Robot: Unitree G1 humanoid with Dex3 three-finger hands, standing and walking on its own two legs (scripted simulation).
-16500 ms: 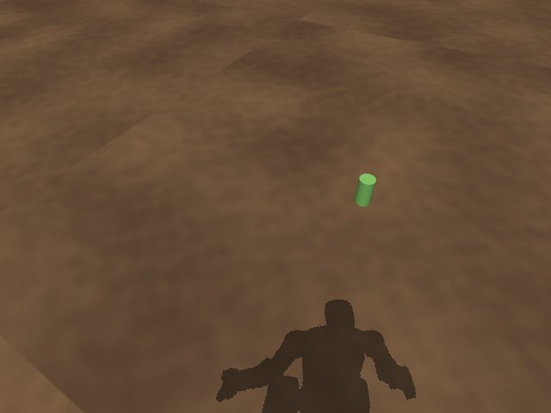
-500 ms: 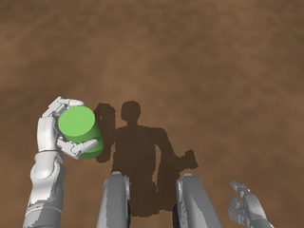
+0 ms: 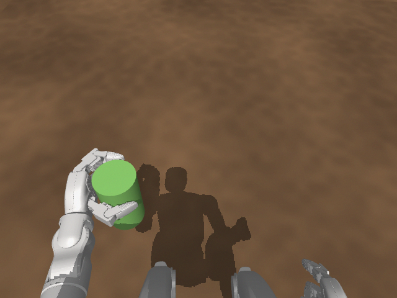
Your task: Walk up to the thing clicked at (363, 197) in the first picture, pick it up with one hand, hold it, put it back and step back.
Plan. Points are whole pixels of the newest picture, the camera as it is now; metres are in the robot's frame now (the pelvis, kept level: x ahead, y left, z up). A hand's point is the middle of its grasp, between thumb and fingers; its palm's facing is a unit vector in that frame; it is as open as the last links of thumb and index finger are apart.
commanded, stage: lift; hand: left
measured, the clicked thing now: (121, 197) +0.33 +0.18 -0.03
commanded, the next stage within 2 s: hold in 0.76 s
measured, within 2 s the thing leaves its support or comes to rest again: neither
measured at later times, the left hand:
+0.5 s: hand (115, 173) +0.34 +0.17 +0.06, palm faces +0.07 -1.00 -0.01, open 11.3 cm
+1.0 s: hand (112, 161) +0.36 +0.17 +0.09, palm faces +0.06 -1.00 -0.01, open 11.3 cm
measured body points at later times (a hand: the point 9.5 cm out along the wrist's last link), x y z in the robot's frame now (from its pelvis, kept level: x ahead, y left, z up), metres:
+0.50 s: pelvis +0.01 -0.01 +0.04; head +0.08 +0.00 +0.49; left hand +0.33 +0.22 +0.07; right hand +0.15 -0.25 -0.06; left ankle +0.05 +0.13 -0.63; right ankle +0.02 -0.14 -0.63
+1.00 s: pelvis +0.03 +0.00 +0.06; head +0.08 +0.01 +0.51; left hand +0.35 +0.22 +0.09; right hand +0.16 -0.25 -0.05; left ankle +0.05 +0.13 -0.63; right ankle +0.02 -0.14 -0.63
